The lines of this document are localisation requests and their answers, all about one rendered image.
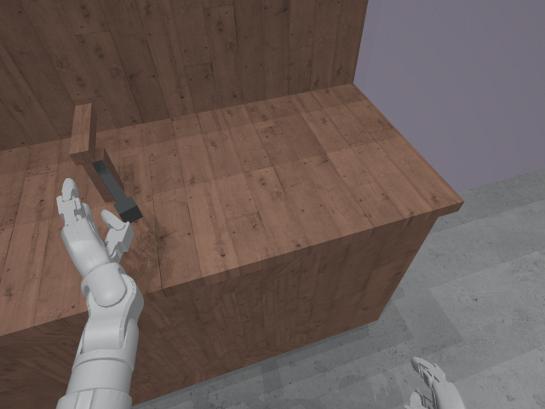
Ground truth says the counter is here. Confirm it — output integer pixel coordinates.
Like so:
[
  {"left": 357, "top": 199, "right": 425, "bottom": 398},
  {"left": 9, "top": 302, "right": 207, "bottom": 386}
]
[{"left": 0, "top": 0, "right": 464, "bottom": 409}]

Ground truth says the tap lever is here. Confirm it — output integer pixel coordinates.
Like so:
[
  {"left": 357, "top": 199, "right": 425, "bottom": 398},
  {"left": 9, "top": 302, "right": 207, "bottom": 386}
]
[{"left": 92, "top": 160, "right": 143, "bottom": 223}]

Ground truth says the left robot hand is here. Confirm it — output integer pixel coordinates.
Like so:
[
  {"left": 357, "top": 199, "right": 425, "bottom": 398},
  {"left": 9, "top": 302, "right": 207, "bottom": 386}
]
[{"left": 56, "top": 178, "right": 135, "bottom": 279}]

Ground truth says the left robot forearm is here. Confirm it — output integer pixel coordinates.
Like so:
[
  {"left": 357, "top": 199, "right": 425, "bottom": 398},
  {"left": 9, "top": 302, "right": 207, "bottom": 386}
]
[{"left": 56, "top": 262, "right": 144, "bottom": 409}]

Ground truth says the right robot hand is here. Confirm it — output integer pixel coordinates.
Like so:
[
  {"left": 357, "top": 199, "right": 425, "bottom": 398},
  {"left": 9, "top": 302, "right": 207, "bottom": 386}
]
[{"left": 404, "top": 356, "right": 467, "bottom": 409}]

